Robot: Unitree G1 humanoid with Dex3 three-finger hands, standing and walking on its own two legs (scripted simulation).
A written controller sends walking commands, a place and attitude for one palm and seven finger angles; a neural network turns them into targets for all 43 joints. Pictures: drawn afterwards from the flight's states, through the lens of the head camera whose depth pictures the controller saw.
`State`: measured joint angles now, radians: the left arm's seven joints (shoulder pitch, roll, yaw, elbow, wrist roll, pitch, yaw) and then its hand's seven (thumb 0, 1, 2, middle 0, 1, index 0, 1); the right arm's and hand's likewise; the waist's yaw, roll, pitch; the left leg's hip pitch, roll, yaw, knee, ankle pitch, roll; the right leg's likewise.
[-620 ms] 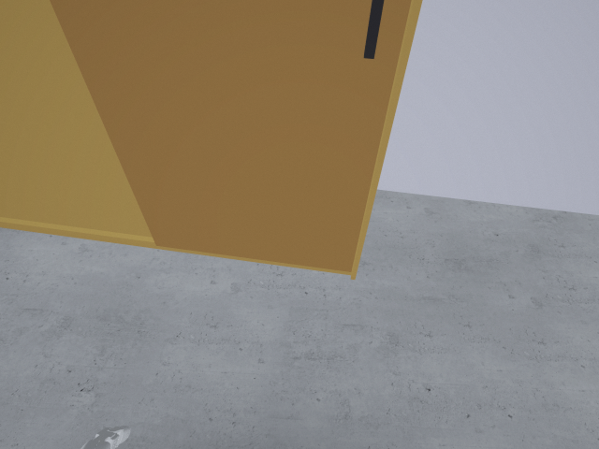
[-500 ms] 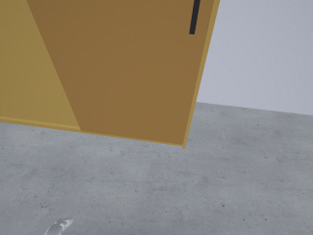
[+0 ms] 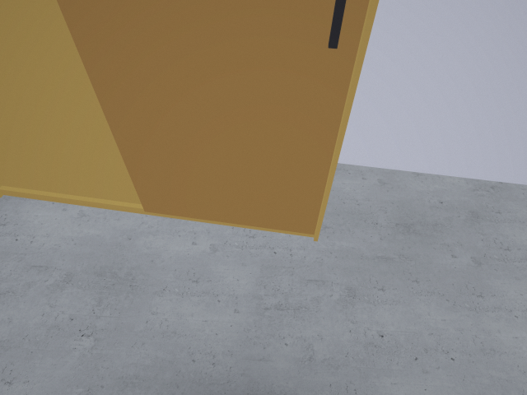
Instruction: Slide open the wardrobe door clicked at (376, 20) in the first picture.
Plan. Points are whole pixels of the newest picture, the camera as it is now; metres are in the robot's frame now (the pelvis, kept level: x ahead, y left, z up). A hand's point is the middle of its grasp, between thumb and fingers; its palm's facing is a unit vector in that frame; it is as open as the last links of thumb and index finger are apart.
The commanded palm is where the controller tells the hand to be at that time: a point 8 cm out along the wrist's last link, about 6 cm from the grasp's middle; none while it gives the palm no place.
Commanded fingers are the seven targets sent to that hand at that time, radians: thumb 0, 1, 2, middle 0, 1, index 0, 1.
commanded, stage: stand and wait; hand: right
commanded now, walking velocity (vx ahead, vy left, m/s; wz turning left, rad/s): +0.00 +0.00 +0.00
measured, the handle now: out of the picture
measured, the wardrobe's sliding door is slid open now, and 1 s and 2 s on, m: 0.00 0.00 0.00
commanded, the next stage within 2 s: look at it before walking up in 0.20 s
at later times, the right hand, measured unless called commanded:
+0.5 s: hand out of the picture +0.08 -0.24 -0.15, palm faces -0.04 +0.94 -0.33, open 7.4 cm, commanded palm none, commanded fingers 0.00 -0.90 -0.90 0.20 0.30 0.20 0.30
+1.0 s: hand out of the picture +0.08 -0.24 -0.15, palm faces -0.03 +0.94 -0.34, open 7.4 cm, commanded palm none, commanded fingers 0.00 -0.90 -0.90 0.20 0.30 0.20 0.30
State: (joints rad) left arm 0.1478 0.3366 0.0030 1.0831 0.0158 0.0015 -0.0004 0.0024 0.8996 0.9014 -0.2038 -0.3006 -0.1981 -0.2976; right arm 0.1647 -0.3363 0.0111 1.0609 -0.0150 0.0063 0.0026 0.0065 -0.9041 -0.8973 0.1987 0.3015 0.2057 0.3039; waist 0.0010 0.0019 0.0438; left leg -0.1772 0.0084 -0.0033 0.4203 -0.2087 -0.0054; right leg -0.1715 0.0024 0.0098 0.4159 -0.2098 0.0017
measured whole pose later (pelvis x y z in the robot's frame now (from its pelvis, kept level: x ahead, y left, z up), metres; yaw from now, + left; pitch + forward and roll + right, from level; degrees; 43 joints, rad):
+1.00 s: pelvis +0.01 +0.00 +0.00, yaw +0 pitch -2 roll +0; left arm 0.12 0.33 0.00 1.11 0.01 -0.01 0.01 0.00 0.90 0.90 -0.20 -0.30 -0.20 -0.30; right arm 0.15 -0.33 0.01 1.09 -0.02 0.00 0.00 0.01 -0.90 -0.90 0.20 0.30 0.21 0.30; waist 0.00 0.00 0.03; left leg -0.14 0.00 0.00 0.37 -0.19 0.00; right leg -0.13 0.00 0.01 0.36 -0.19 0.01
